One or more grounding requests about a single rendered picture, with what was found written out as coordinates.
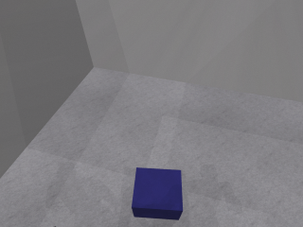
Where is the carton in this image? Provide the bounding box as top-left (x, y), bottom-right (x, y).
top-left (132, 167), bottom-right (183, 220)

